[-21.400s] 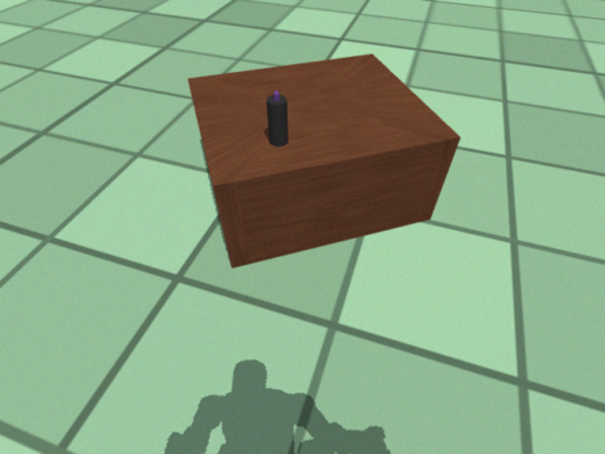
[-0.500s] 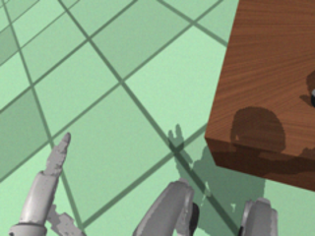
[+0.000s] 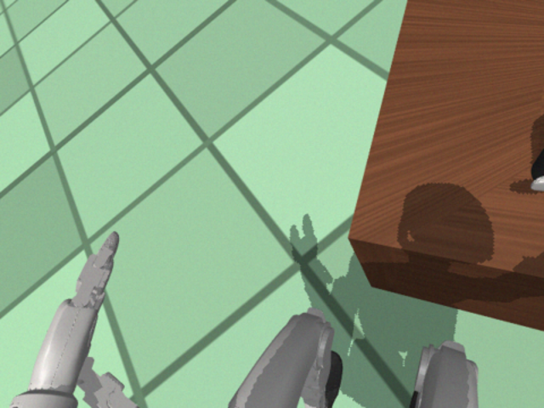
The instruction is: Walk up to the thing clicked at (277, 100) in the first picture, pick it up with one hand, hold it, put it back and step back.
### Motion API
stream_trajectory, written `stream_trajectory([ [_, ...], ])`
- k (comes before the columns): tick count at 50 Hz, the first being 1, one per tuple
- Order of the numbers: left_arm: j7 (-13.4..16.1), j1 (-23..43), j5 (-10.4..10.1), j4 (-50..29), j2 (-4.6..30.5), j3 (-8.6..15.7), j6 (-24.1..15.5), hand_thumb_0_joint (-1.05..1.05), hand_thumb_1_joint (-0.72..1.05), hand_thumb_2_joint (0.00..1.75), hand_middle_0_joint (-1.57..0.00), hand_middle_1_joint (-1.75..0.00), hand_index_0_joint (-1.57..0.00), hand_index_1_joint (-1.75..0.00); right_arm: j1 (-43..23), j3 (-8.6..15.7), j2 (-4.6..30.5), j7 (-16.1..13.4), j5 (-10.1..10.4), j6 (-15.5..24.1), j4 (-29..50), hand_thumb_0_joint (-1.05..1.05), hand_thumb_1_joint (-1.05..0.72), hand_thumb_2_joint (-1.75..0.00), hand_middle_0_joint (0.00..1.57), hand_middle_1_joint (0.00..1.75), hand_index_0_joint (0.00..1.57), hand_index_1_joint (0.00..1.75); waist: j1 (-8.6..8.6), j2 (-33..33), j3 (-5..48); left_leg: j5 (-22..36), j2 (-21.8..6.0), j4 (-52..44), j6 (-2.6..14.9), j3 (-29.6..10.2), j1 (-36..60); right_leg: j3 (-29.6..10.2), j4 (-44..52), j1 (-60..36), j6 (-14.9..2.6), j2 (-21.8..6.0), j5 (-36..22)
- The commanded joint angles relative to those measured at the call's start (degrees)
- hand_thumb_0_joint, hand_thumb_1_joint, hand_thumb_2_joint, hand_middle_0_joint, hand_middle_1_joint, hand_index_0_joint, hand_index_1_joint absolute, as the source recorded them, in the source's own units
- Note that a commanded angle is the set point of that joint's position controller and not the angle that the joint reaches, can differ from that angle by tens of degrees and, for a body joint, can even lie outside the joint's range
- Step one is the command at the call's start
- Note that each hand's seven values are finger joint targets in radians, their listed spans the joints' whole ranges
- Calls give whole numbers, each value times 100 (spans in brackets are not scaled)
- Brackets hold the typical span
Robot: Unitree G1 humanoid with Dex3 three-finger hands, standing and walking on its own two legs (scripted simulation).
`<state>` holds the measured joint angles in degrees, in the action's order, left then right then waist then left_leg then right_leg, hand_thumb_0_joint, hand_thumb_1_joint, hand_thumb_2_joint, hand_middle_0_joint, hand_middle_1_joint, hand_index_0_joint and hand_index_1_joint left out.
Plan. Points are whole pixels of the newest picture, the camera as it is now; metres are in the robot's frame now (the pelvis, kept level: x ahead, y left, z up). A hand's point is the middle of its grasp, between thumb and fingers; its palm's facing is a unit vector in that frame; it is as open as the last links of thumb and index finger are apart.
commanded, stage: withdraw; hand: right
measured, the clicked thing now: out of the picture +0.53 -0.25 -0.03
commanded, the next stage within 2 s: rise in 0.26 s
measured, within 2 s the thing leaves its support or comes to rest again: neither
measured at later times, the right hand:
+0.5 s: hand out of the picture +0.53 -0.33 +0.07, palm faces +0.32 +0.94 -0.14, open 17.2 cm
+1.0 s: hand out of the picture +0.41 -0.36 +0.10, palm faces +0.31 +0.88 -0.35, open 17.0 cm
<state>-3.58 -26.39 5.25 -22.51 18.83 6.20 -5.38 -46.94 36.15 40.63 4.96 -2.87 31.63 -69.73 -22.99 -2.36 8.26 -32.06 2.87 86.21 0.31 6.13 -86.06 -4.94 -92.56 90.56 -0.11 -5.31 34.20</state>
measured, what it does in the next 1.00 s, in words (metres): rises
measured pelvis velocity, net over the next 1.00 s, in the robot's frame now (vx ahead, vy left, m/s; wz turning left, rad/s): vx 0.05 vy -0.03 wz -0.07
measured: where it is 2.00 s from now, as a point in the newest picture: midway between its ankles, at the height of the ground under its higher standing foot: outside the picture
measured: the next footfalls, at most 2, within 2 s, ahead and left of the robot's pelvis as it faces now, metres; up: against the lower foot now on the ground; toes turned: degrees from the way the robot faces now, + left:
none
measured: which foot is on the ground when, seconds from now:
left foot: down 0.00-1.00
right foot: down 0.00-1.00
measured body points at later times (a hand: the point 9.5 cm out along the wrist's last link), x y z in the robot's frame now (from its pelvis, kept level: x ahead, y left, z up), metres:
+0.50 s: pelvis +0.01 -0.01 +0.06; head +0.18 -0.08 +0.48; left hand +0.20 +0.25 +0.12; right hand +0.50 -0.38 +0.08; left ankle +0.07 +0.12 -0.54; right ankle +0.06 -0.12 -0.54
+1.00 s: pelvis +0.05 -0.03 +0.13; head +0.12 -0.07 +0.58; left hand +0.23 +0.16 +0.12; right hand +0.39 -0.40 +0.12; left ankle +0.07 +0.12 -0.54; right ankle +0.06 -0.12 -0.54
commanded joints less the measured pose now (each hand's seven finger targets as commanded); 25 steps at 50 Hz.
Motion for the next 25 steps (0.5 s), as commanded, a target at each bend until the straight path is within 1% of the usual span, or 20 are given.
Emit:
stream_trajectory([
  [1, 202, -280, -61, -704, 1258, 1119, -206, 0, -55, 5, -6, -5, -5, -6, -2242, 115, 1752, -31, 37, 397, 1642, 0, 54, -6, 5, 6, 6, 6, 174, 2761, 3417, 1265, 143, -934, 162, -192, 1223, -125, 1240, -3602, 22, 112, -1703],
  [2, 208, -246, -73, -673, 1258, 1105, -200, 0, -54, 5, -6, -5, -5, -6, -2265, 103, 1758, -15, 60, 388, 1784, 0, 56, -6, 5, 6, 5, 6, 223, 2891, 3506, 1284, 139, -931, 179, -178, 1276, -141, 1312, -3730, 42, 115, -1804],
  [3, 193, -316, -64, -564, 1139, 997, -179, 0, -54, 5, -5, -5, -5, -6, -2241, 147, 1873, -22, 62, 358, 1847, 0, 56, -5, 5, 6, 5, 6, 378, 2969, 3605, 1361, 145, -1012, 169, -204, 1407, -106, 1330, -3825, 34, 120, -1905],
  [4, 190, -405, -81, -540, 1022, 877, -159, 0, -54, 5, -5, -5, -5, -6, -2257, 152, 1862, 1, 66, 321, 1926, 0, 54, -5, 5, 6, 5, 6, 374, 2932, 3718, 1435, 148, -1047, 165, -184, 1525, -110, 1348, -3941, 43, 130, -2005],
  [5, 187, -406, -90, -454, 995, 818, -137, 0, -54, 5, -5, -5, -5, -5, -2094, 159, 1873, 27, 81, 270, 1975, 0, 55, -5, 5, 6, 5, 6, 474, 3031, 3703, 1516, 146, -1066, 176, -180, 1583, -104, 1427, -4044, 63, 127, -2185],
  [6, 188, -417, -88, -432, 919, 672, -110, 0, -54, 5, -5, -5, -5, -5, -2221, 157, 1947, 54, 99, 238, 2217, 0, 53, -4, 6, 5, 6, 5, 550, 3163, 3868, 1603, 149, -1095, 180, -181, 1677, -97, 1477, -4227, 84, 125, -2377],
  [8, 219, -393, -95, -334, 963, 671, -34, 0, -54, 5, -5, -5, -4, -5, -2234, 173, 2156, 96, 83, 84, 2254, 0, 53, -4, 6, 5, 6, 5, 649, 3280, 3921, 1687, 156, -1230, 178, -204, 1792, -81, 1596, -4448, 97, 133, -2563],
  [11, 308, -159, -140, -186, 1091, 759, 58, 0, -55, 5, -5, -5, -5, -5, -2229, 34, 2014, 192, 177, -193, 1854, 0, 50, -4, 6, 5, 6, 5, 492, 2703, 3440, 1709, 146, -1626, 120, -286, 2156, -52, 1731, -4029, 7, 165, -2118],
  [13, 330, 47, -162, -26, 938, 582, 91, 0, -56, 5, -5, -4, -4, -5, -2027, -47, 1782, 289, 242, -370, 1336, 0, 50, -5, 6, 5, 6, 5, 496, 2186, 2921, 1698, 118, -1840, 79, -371, 2349, -23, 1792, -3561, -62, 173, -1833],
  [14, 348, 40, -182, 14, 915, 547, 97, 0, -56, 5, -6, -4, -5, -5, -1891, -123, 1603, 373, 287, -435, 1028, 0, 50, -6, 6, 5, 6, 5, 397, 1989, 2648, 1614, 120, -1888, 87, -348, 2358, -35, 1889, -3433, -56, 165, -1687],
  [15, 369, 217, -198, 99, 922, 543, 96, 0, -57, 5, -6, -4, -5, -5, -1913, -207, 1482, 440, 294, -482, 792, 0, 51, -6, 6, 5, 6, 5, 376, 1783, 2485, 1507, 115, -1939, 90, -341, 2283, -52, 1952, -3339, -78, 161, -1557],
  [16, 397, 291, -213, 18, 991, 585, 86, 0, -56, 5, -6, -5, -5, -6, -1914, -213, 1472, 496, 317, -508, 674, 0, 49, -6, 6, 5, 6, 5, 310, 1643, 2394, 1366, 116, -1993, 100, -316, 2245, -82, 2052, -3348, -76, 143, -1407],
  [17, 406, 292, -197, 45, 951, 486, 87, 0, -57, 5, -6, -5, -5, -5, -2000, -236, 1507, 524, 296, -515, 520, 0, 49, -6, 6, 6, 6, 6, 332, 1590, 2261, 1276, 126, -2007, 112, -278, 2160, -99, 2152, -3353, -74, 131, -1330],
  [19, 384, 291, -196, 141, 753, 244, 61, 0, -59, 7, -7, -6, -6, -7, -2174, -369, 1297, 605, 324, -501, 248, 0, 41, -6, 7, 5, 7, 5, 258, 1402, 2087, 1172, 134, -2066, 90, -304, 2137, -98, 2170, -3187, -119, 141, -1141],
  [20, 408, 548, -321, -224, 947, 326, 252, 0, -57, 7, -8, -7, -7, -8, -1719, -154, 2772, 264, -373, -1024, -406, 0, 41, -7, 6, 6, 6, 6, 796, 1528, 2464, 1119, 96, -2346, 77, -493, 2772, 0, 2541, -3576, -62, 169, -1256],
  [21, 384, 232, -328, -243, 863, 239, 367, 0, -56, 7, -7, -7, -7, -7, -2386, -277, 2556, 12, -289, -1160, 225, 0, 43, -7, 6, 6, 6, 6, 541, 1800, 2590, 1170, 107, -2446, 49, -509, 2865, 23, 2575, -3736, -53, 153, -1257],
  [22, 335, -51, -325, -245, 801, 176, 433, 0, -56, 7, -7, -7, -7, -8, -2551, -635, 1968, -51, -266, -1279, 226, 0, 44, -7, 6, 6, 6, 6, 376, 1807, 2600, 1341, 125, -2502, 36, -445, 2836, 28, 2642, -4063, -57, 148, -1406],
  [23, 299, -410, -308, -26, 825, 200, 518, 0, -57, 7, -7, -6, -6, -7, -2584, -572, 2042, -106, -304, -1395, 162, 0, 46, -6, 6, 6, 6, 6, 368, 1918, 2564, 1552, 135, -2499, 55, -357, 2818, 31, 2689, -4226, -60, 181, -1646],
  [24, 273, -609, -339, 173, 823, 198, 600, 0, -57, 8, -7, -6, -5, -7, -2626, -455, 2391, -181, -335, -1517, 419, 0, 50, -6, 5, 6, 6, 6, 527, 2026, 2804, 1781, 134, -2554, 38, -368, 2917, 82, 2696, -4493, -67, 222, -1946],
  [25, 245, -653, -374, 241, 851, 268, 606, 0, -57, 8, -7, -6, -6, -7, -2826, -360, 2789, -273, -384, -1596, 784, 0, 49, -6, 5, 6, 6, 6, 584, 2267, 3124, 1905, 128, -2560, 42, -329, 3025, 102, 2728, -4827, -44, 238, -2165],
])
